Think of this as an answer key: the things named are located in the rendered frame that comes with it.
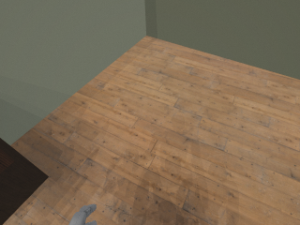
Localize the robot left hand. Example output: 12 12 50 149
68 203 98 225

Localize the drawer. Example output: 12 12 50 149
0 149 14 173

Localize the cabinet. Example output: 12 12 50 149
0 138 49 225

